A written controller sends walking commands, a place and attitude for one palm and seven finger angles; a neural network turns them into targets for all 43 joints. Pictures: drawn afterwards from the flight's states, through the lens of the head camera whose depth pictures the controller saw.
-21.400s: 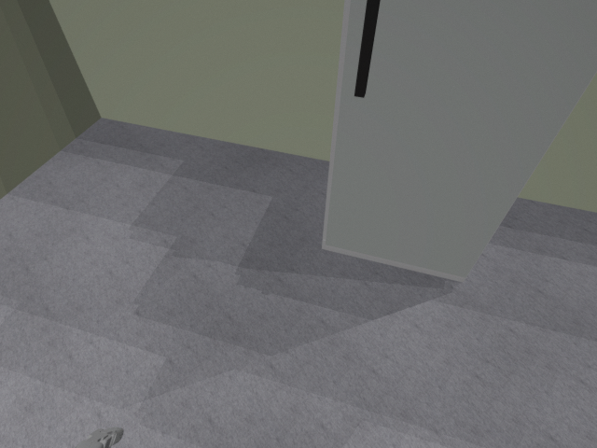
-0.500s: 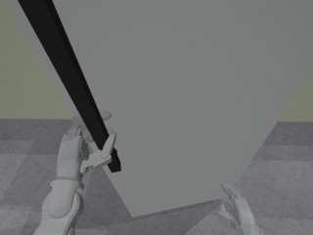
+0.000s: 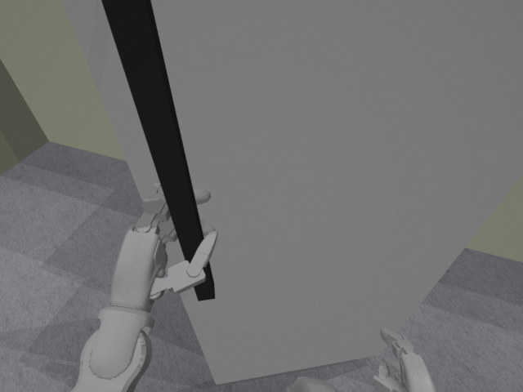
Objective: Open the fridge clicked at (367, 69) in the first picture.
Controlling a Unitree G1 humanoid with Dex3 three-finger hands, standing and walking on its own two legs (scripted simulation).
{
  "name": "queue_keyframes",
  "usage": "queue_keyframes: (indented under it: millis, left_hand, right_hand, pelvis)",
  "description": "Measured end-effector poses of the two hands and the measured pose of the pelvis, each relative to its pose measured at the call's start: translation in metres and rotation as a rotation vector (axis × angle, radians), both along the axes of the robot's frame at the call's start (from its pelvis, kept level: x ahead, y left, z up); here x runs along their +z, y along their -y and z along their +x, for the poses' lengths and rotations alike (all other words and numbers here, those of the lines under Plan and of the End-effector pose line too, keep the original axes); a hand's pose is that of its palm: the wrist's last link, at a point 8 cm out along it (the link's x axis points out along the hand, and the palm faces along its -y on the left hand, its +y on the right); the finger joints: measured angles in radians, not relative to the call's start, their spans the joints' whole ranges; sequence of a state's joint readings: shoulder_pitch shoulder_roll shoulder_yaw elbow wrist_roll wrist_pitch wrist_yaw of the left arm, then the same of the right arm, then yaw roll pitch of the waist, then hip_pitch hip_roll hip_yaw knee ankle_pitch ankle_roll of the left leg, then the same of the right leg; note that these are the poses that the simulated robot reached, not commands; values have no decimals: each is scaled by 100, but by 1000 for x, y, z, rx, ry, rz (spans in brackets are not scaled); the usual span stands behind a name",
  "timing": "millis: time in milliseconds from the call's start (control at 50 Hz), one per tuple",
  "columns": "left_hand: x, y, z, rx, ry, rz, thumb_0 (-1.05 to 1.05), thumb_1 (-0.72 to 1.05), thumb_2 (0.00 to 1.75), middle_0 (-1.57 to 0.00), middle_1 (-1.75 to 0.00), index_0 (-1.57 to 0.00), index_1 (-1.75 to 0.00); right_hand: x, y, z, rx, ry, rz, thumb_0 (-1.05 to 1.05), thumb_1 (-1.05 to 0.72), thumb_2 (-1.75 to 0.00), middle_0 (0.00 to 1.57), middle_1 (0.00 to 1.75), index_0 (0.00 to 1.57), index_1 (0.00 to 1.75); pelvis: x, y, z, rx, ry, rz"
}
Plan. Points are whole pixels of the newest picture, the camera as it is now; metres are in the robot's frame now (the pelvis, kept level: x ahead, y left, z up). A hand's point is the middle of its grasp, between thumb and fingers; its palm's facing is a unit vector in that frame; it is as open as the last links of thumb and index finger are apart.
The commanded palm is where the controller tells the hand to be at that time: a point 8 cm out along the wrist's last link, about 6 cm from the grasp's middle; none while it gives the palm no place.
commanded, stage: walk backward, drawing the door open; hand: left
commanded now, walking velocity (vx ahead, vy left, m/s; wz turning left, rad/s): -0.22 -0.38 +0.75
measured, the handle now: (179, 177) +0.29 +0.09 +0.25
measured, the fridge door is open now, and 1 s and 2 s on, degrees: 29 70 78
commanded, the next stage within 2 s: stop walking and hold the door back in 1.02 s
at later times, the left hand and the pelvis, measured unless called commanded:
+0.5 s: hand out of the picture +0.10 +0.00 +0.17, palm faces +0.35 -0.92 -0.16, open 7.2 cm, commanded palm +0.05 +0.04 +0.17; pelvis -0.09 -0.19 +0.00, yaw +20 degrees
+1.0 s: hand out of the picture -0.04 -0.15 +0.16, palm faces +0.75 -0.63 -0.20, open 7.1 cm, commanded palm -0.09 -0.14 +0.17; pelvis -0.11 -0.42 +0.00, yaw +42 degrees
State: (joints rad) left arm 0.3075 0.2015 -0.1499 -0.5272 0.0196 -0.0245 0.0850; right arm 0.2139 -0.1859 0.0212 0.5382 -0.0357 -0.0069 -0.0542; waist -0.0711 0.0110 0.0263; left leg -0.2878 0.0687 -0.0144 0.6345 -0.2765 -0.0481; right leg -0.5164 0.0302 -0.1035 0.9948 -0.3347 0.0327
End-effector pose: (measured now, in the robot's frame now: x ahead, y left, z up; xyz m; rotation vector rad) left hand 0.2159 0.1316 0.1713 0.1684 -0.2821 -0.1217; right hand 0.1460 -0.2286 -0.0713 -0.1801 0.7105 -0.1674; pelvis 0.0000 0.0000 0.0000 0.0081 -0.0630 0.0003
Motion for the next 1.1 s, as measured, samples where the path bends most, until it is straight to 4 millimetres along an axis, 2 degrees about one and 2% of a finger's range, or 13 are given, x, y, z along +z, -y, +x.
queue_keyframes:
  millis: [60, 160, 260, 340, 460, 580, 700, 740, 780, 820, 940, 1040, 1100]
  left_hand:
    - [2, 7, -19, 55, -23, 9, -7, 60, 74, -40, -136, -19, -127]
    - [1, 23, -49, 181, -10, -14, -6, 60, 77, -42, -137, -20, -129]
    - [1, 38, -81, 239, -11, -22, -6, 60, 77, -43, -138, -20, -129]
    - [-5, 51, -107, 252, 53, -40, -7, 60, 77, -43, -138, -18, -126]
    - [-4, 77, -144, 393, 36, -22, -7, 62, 78, -45, -139, -17, -126]
    - [-2, 113, -183, 591, 7, -13, -7, 62, 81, -44, -138, -18, -128]
    - [1, 147, -223, 671, -20, -9, -5, 60, 79, -45, -139, -22, -132]
    - [0, 159, -236, 681, -3, -15, -6, 59, 78, -45, -139, -22, -132]
    - [-3, 172, -248, 685, 42, -7, -7, 59, 78, -45, -139, -21, -131]
    - [-6, 185, -259, 710, 77, 13, -8, 59, 77, -45, -139, -20, -130]
    - [-2, 232, -291, 866, 11, 7, -6, 60, 78, -46, -140, -20, -130]
    - [-2, 277, -315, 1013, 11, 24, -7, 60, 80, -46, -140, -19, -130]
    - [0, 300, -328, 1044, -8, 27, -6, 59, 79, -45, -140, -21, -132]
  right_hand:
    - [-3, 6, -2, 69, -20, 33, 1, -90, -90, 20, 30, 20, 30]
    - [-12, 26, 5, 143, -8, 69, 1, -90, -90, 21, 30, 20, 30]
    - [-2, 48, 8, 207, 18, 16, 1, -90, -90, 21, 30, 20, 30]
    - [1, 63, 11, 268, 107, -29, 1, -90, -90, 20, 30, 20, 30]
    - [3, 89, -5, 395, 27, -5, 1, -90, -90, 20, 30, 20, 30]
    - [-8, 131, -3, 454, -1, 44, 1, -90, -90, 21, 30, 20, 30]
    - [3, 174, -3, 503, -1, -19, 1, -90, -90, 21, 30, 20, 30]
    - [6, 185, -2, 532, 25, -44, 1, -90, -90, 21, 30, 20, 30]
    - [3, 194, 1, 563, 74, -67, 1, -90, -90, 21, 30, 20, 30]
    - [-1, 203, -2, 590, 67, -75, 1, -90, -90, 20, 30, 20, 30]
    - [0, 228, -10, 724, -19, -18, 1, -90, -90, 20, 30, 20, 30]
    - [-11, 250, 8, 798, -13, 21, 1, -90, -90, 21, 30, 20, 30]
    - [-5, 264, 18, 824, -7, -6, 1, -90, -90, 21, 30, 20, 30]
  pelvis:
    - [5, 20, -9, 40, -11, -27]
    - [0, 61, -29, 93, -22, -24]
    - [2, 89, -51, 203, -22, -2]
    - [-15, 110, -69, 256, -36, -25]
    - [-3, 171, -90, 325, -1, -27]
    - [-3, 235, -100, 395, -17, -20]
    - [6, 280, -110, 528, -10, 10]
    - [2, 293, -115, 568, -17, 0]
    - [-11, 305, -121, 590, -27, -33]
    - [-14, 326, -126, 615, -2, -14]
    - [3, 387, -120, 695, 26, -57]
    - [-5, 437, -111, 742, -9, -24]
    - [-1, 459, -112, 812, 0, -10]
